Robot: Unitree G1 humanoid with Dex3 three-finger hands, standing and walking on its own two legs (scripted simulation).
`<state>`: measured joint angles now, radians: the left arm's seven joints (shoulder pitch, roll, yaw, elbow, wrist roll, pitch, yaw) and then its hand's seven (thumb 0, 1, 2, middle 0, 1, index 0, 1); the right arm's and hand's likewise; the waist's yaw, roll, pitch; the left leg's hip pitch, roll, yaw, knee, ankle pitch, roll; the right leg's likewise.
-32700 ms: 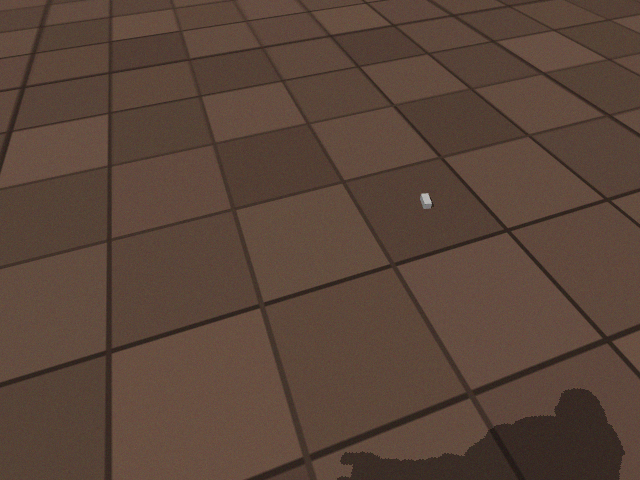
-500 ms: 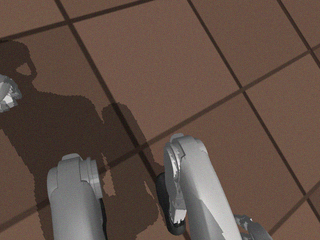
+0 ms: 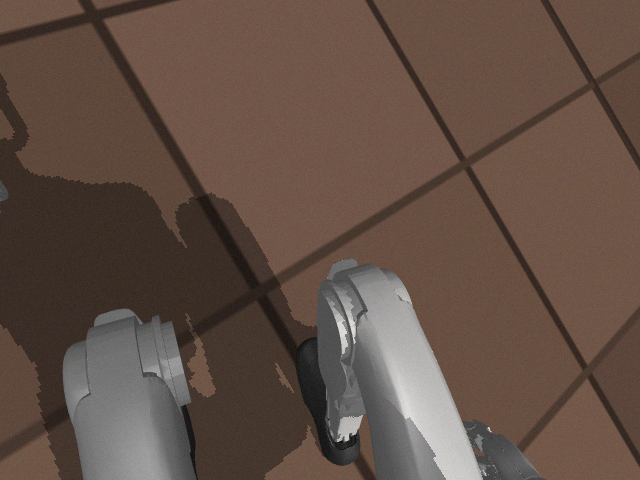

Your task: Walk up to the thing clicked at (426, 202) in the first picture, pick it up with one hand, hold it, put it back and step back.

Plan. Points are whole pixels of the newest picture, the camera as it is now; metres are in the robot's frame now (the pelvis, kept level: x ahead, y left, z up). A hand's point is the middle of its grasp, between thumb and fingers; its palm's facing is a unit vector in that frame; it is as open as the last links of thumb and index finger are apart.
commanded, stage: lower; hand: left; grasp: from above
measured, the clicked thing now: out of the picture +0.46 +0.35 -0.24
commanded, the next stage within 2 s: rest in 0.02 s
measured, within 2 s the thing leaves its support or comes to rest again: rests again in 0.68 s
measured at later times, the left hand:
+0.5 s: hand out of the picture +0.45 +0.33 -0.23, palm faces -0.49 -0.08 -0.87, open 4.8 cm
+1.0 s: hand out of the picture +0.45 +0.33 -0.25, palm faces -0.48 -0.09 -0.87, open 4.8 cm
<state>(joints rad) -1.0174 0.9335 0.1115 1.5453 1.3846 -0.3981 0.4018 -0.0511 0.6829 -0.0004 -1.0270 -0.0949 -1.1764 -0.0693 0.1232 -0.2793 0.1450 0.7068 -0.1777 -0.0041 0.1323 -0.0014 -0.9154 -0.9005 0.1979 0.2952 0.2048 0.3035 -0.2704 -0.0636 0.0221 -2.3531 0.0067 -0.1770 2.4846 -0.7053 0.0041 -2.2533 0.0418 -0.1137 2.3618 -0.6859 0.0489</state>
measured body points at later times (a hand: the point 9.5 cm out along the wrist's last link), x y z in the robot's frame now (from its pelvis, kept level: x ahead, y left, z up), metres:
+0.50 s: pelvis +0.00 +0.00 -0.01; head +0.27 +0.12 +0.33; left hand +0.47 +0.33 -0.18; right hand +0.06 -0.26 -0.09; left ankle +0.07 +0.12 -0.28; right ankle +0.10 -0.12 -0.28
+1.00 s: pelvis +0.00 +0.00 -0.02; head +0.27 +0.13 +0.32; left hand +0.47 +0.33 -0.20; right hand +0.06 -0.26 -0.08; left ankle +0.07 +0.12 -0.28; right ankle +0.10 -0.12 -0.28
